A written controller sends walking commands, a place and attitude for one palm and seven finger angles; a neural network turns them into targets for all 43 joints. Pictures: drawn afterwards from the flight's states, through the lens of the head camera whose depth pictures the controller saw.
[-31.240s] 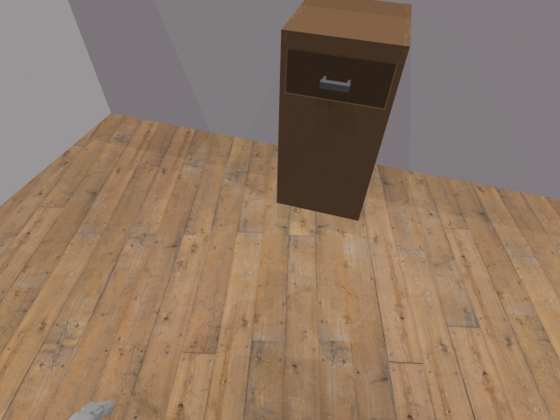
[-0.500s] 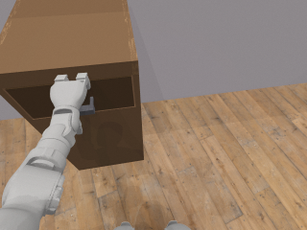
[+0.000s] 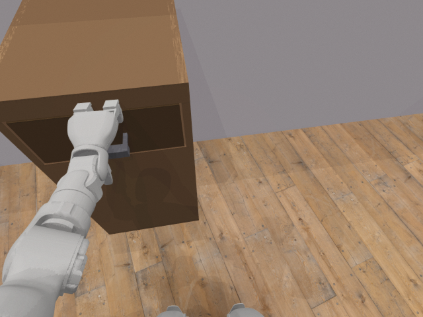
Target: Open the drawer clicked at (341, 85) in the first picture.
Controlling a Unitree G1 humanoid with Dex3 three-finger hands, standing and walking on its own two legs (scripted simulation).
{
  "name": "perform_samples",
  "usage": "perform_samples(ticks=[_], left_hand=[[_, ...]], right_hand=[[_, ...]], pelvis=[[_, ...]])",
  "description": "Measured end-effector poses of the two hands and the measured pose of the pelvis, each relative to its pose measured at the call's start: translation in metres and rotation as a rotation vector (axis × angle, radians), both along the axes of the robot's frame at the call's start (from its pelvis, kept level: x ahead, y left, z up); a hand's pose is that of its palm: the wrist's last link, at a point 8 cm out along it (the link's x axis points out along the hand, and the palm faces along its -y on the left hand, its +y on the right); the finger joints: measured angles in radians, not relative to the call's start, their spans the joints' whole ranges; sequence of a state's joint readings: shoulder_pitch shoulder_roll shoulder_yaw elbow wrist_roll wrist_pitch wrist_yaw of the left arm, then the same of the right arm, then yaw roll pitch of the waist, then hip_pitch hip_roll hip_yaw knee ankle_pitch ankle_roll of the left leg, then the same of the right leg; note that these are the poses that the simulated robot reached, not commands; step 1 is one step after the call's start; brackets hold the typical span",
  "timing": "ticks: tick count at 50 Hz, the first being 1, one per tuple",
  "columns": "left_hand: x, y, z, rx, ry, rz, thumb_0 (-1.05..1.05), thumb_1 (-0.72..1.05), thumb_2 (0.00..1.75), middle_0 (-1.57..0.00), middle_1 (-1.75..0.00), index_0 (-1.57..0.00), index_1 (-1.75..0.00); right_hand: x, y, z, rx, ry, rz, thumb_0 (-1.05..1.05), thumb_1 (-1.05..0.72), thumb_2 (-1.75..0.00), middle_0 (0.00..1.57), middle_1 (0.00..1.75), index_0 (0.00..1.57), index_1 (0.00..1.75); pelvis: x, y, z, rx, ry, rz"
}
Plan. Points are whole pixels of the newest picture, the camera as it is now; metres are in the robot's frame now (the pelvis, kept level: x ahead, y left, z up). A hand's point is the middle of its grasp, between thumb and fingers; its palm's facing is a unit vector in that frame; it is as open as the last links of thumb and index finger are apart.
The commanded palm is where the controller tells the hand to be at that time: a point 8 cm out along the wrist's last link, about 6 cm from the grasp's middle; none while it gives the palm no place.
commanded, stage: re-aim the fingers above the handle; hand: left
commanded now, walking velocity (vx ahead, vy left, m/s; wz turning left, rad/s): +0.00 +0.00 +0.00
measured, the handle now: (106, 145) +0.51 +0.23 -0.04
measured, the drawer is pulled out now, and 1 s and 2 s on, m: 0.00 0.00 0.00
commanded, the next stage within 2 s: lower the fingers behind the handle in 1.02 s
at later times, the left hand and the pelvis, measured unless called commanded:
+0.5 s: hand (103, 143) +0.47 +0.21 +0.03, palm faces +0.01 +0.01 -1.00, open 13.6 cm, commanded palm +0.46 +0.25 +0.06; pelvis -0.01 +0.00 +0.00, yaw +0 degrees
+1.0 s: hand (103, 143) +0.47 +0.21 +0.02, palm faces +0.02 +0.00 -1.00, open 13.6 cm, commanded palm +0.46 +0.24 +0.06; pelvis -0.01 +0.01 +0.00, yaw +0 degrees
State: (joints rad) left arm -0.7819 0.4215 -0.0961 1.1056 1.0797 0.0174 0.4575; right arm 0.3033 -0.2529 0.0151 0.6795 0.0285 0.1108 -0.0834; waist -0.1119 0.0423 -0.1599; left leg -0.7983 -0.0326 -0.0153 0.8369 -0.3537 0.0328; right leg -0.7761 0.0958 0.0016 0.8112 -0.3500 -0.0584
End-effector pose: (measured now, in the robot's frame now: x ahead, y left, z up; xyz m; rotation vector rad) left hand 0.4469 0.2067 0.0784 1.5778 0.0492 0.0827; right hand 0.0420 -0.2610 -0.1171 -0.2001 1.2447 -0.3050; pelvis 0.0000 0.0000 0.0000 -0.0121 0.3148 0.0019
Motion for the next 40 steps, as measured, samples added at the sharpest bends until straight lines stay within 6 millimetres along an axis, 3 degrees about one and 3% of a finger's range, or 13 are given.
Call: perform_samples(ticks=[40], left_hand=[[0.000,0.001,0.000,-0.004,0.000,-0.004,0.00,-0.49,0.30,-0.36,-1.27,-0.35,-1.25]], right_hand=[[-0.019,0.011,0.000,-0.009,0.003,-0.004,0.01,-0.90,-0.90,0.20,0.30,0.21,0.30]], pelvis=[[-0.011,0.009,-0.004,-0.011,0.000,0.004]])
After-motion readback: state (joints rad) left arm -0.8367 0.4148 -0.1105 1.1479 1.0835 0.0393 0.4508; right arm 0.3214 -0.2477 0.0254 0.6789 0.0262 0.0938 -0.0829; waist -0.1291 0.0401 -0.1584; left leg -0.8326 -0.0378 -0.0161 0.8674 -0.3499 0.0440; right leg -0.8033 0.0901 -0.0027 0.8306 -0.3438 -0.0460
